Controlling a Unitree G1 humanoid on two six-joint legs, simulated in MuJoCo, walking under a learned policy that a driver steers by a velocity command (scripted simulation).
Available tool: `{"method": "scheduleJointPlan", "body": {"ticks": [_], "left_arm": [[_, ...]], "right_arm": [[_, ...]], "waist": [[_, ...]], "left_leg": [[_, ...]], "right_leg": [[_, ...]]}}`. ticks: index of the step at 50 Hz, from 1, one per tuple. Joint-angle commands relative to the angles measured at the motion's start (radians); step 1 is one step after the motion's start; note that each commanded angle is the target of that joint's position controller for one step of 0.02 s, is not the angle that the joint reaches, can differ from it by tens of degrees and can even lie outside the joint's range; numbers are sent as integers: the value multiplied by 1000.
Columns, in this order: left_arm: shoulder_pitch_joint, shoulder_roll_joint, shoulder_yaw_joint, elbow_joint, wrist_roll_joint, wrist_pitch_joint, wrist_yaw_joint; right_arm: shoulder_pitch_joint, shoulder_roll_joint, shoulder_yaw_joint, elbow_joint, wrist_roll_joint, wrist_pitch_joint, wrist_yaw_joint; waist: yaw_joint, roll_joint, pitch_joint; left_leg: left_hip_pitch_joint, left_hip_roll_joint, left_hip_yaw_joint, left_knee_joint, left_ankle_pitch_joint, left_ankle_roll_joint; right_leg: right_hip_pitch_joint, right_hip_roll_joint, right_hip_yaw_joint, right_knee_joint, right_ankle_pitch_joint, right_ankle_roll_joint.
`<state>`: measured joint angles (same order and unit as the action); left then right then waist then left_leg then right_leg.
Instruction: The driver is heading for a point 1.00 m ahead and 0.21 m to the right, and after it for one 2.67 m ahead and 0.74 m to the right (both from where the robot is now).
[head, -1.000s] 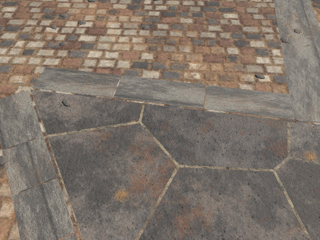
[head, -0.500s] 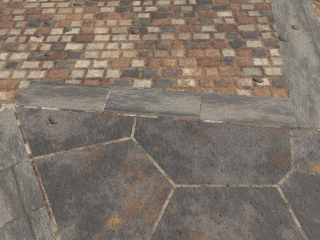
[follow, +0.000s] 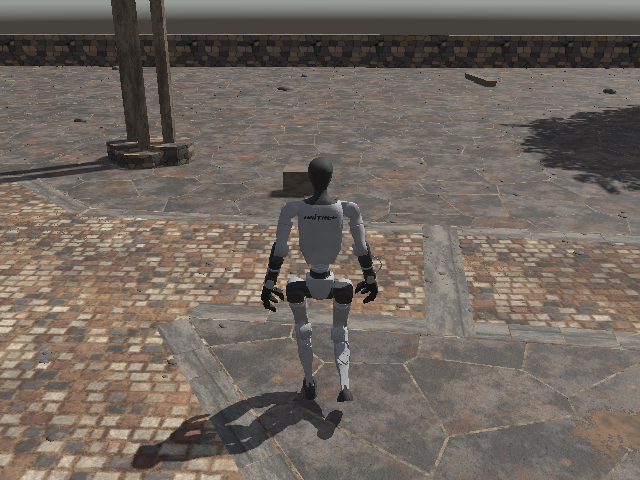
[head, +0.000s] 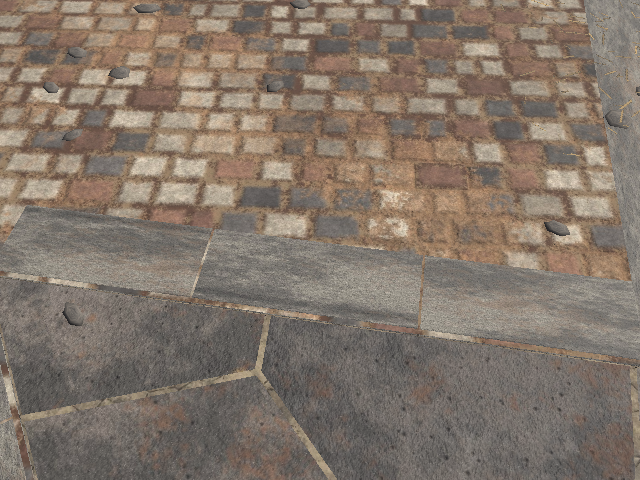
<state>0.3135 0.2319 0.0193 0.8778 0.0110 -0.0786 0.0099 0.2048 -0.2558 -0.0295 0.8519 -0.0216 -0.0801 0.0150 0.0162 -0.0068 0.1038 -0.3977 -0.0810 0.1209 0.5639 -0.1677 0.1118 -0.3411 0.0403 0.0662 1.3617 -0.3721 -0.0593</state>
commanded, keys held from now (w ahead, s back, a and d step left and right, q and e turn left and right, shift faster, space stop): shift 0.30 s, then w+shift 0.54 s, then w+e+shift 0.16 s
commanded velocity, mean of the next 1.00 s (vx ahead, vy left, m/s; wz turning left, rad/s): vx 0.57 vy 0.00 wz -0.05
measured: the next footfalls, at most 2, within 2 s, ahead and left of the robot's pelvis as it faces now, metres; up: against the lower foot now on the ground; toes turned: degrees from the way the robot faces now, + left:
right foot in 0.30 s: +0.28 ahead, -0.11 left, +0.00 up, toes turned +0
left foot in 0.84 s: +0.41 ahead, +0.14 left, +0.00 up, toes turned +7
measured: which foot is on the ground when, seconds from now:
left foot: down 0.00-0.34, up 0.36-0.82, down 0.84-1.00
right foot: up 0.00-0.28, down 0.30-0.84, up 0.86-1.00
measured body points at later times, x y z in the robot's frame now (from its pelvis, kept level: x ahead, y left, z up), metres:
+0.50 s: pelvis +0.19 -0.04 +0.02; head +0.20 -0.04 +0.47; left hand +0.20 +0.22 -0.12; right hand +0.26 -0.29 -0.12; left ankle +0.17 +0.07 -0.66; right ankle +0.24 -0.11 -0.72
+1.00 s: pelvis +0.41 +0.06 +0.02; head +0.42 +0.08 +0.47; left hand +0.50 +0.32 -0.12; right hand +0.44 -0.20 -0.10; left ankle +0.37 +0.13 -0.72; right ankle +0.40 -0.09 -0.62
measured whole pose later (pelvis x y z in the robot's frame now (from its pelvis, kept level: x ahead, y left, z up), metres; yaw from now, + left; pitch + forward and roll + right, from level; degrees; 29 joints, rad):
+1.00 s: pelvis +0.41 +0.06 +0.02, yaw -2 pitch +2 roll +0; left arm 0.24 0.25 0.07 0.91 0.02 -0.07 -0.05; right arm 0.34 -0.23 -0.05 0.92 -0.03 -0.10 0.01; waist -0.02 -0.04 -0.04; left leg -0.15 -0.02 0.15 0.36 -0.26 0.06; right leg -0.59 -0.03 0.04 1.17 -0.16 -0.11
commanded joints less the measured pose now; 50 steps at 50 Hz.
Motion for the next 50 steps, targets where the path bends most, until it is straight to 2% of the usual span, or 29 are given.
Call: {"method": "scheduleJointPlan", "body": {"ticks": [1,3,5,6,8,10,13,15,16,17,18,19,20,21,23,24,27,32,38,40,41,42,43,44,45,46,47,48,50], "left_arm": [[133,59,11,-24,28,34,-17],[116,35,5,-32,20,48,-18],[63,22,-2,-47,16,49,-16],[26,16,-7,-49,14,48,-16],[-32,16,-13,-47,9,46,-15],[-75,25,-13,-46,7,44,-8],[-100,46,-7,-39,17,37,5],[-32,48,-4,1,23,19,12],[30,96,11,22,26,8,15],[79,166,32,38,24,12,10],[154,212,57,53,2,33,0],[175,169,52,55,4,42,-12],[100,139,44,41,7,47,-17],[49,125,44,34,11,42,-19],[5,101,45,35,1,22,-13],[7,98,47,41,-3,13,-10],[48,107,56,67,-11,0,-4],[95,144,72,69,-5,-11,-10],[55,177,88,55,-4,-20,-20],[19,181,91,48,-4,-16,-22],[-6,167,87,42,0,-15,-23],[-45,111,69,23,15,-18,-25],[-98,-17,35,-48,1,-33,-30],[-94,35,46,-48,-5,-34,-26],[-116,69,53,-47,-4,-33,-31],[-90,81,56,-29,-2,-30,-43],[-65,81,59,-12,8,-18,-52],[-62,75,58,-6,20,-3,-61],[-104,47,51,-17,16,22,-75]], "right_arm": [[118,-35,-1,8,12,-32,-3],[115,-71,-5,29,6,-45,3],[81,-74,0,38,6,-43,6],[81,-67,3,44,10,-39,7],[117,-65,6,63,17,-31,6],[154,-72,5,84,19,-20,2],[176,-74,4,110,9,3,-12],[183,-66,5,125,14,12,-25],[224,-68,3,125,8,14,-28],[322,-10,14,130,0,17,-25],[321,-6,11,134,4,30,-20],[192,-88,-10,96,-7,37,-10],[98,-103,-22,56,-12,38,4],[52,-87,-23,38,-6,35,17],[67,-48,-22,52,-11,29,27],[83,-34,-21,67,-15,29,28],[13,-21,-21,41,-10,35,30],[-118,-28,-19,-15,-1,40,26],[-157,-57,-26,-61,4,27,25],[-82,-63,-32,-51,1,16,20],[38,-73,-39,-15,-3,6,12],[277,-139,-64,60,-16,-11,-3],[385,-271,-91,67,-40,-20,-13],[295,-233,-83,39,-38,-16,-17],[205,-172,-68,14,-25,-18,-13],[155,-123,-56,4,-15,-27,-7],[128,-100,-48,2,-7,-33,-7],[130,-73,-38,11,-3,-38,-11],[182,-46,-30,45,1,-48,-12]], "waist": [[27,0,-108],[51,27,-110],[68,54,-115],[56,77,-118],[19,98,-138],[-9,87,-136],[-24,88,-93],[0,47,-77],[-6,-3,-136],[-42,-144,-196],[25,-261,-200],[78,-212,-104],[46,-154,-29],[15,-119,-15],[-32,-78,-77],[-39,-67,-108],[-29,-82,-94],[15,-90,-63],[19,-94,-33],[-28,-61,-30],[-83,-21,-54],[-188,137,-146],[-211,407,-186],[-153,258,-143],[-107,133,-96],[-71,81,-107],[-40,81,-114],[-30,94,-97],[-33,80,-54]], "left_leg": [[135,331,-297,-298,750,162],[77,298,-206,-322,875,163],[64,235,-111,-322,882,121],[75,201,-73,-317,859,96],[133,192,-61,-303,786,76],[188,219,-84,-282,711,71],[240,260,-132,-213,630,66],[242,231,-146,-106,490,27],[223,194,-142,-30,251,15],[96,116,-94,93,-192,16],[-119,13,-23,289,-473,6],[-258,34,-79,463,-541,11],[-292,73,-123,514,-437,15],[-268,108,-148,489,-328,12],[-152,131,-144,426,-190,-17],[-114,129,-128,418,-145,-31],[-159,146,-101,350,-60,-69],[-182,161,-79,167,6,-120],[-25,150,-38,-18,-46,-89],[112,131,-14,-87,-59,-63],[279,114,-8,-121,-88,-50],[547,194,-161,-185,-239,-22],[718,448,-601,-375,-647,21],[643,508,-798,-431,-771,53],[575,477,-665,-397,-667,25],[509,421,-528,-396,-531,-12],[458,386,-423,-419,-437,-45],[419,357,-336,-441,-342,-72],[389,327,-208,-458,-150,-102]], "right_leg": [[-86,-72,12,-95,10,17],[-54,-65,-27,-206,62,28],[-31,-73,-63,-394,173,27],[-12,-68,-87,-484,246,25],[4,-61,-109,-582,370,27],[8,-63,-106,-640,400,26],[20,-56,-101,-730,300,9],[122,-58,-83,-917,389,-11],[220,-121,-25,-890,514,-25],[355,-255,129,-890,394,-94],[414,-368,431,-1049,-162,-228],[354,-411,599,-1213,-573,-258],[254,-399,584,-1259,-613,-232],[179,-374,519,-1280,-523,-206],[135,-301,365,-1302,-315,-144],[135,-268,295,-1302,-233,-129],[149,-237,203,-1316,-190,-125],[155,-265,172,-1330,-164,-143],[119,-288,127,-1295,-161,-144],[66,-279,96,-1224,-161,-140],[-18,-240,47,-1104,-110,-131],[-171,-136,-58,-754,26,-105],[-490,-2,-124,-371,-100,-65],[-635,6,9,-187,-35,-91],[-654,-59,60,-138,76,-99],[-586,-87,61,-152,155,-84],[-532,-108,46,-164,187,-65],[-509,-125,29,-158,221,-48],[-525,-126,7,-125,299,-33]]}}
